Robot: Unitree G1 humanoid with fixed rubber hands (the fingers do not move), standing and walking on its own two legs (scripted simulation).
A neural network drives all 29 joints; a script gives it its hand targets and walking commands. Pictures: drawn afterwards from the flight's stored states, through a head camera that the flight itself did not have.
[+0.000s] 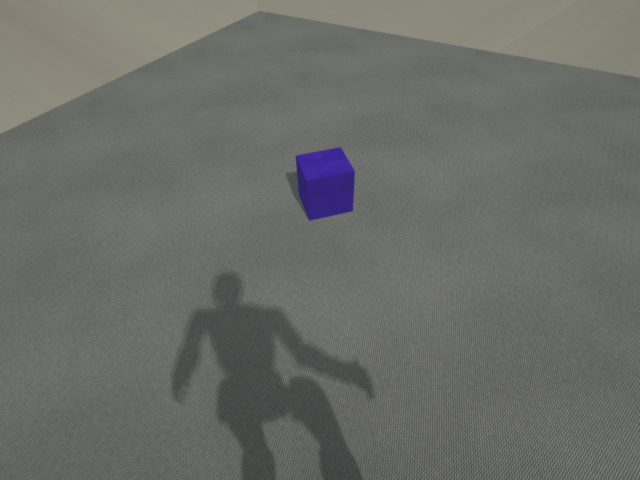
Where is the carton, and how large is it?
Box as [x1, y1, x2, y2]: [296, 147, 354, 220]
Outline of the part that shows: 340,147 296,155 299,195 309,220 352,210 354,171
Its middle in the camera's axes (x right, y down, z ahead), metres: +0.01 -0.28 +1.81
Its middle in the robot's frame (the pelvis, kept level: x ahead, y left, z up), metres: +1.49 +0.02 -0.66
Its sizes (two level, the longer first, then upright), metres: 0.219 0.197 0.237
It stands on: the floor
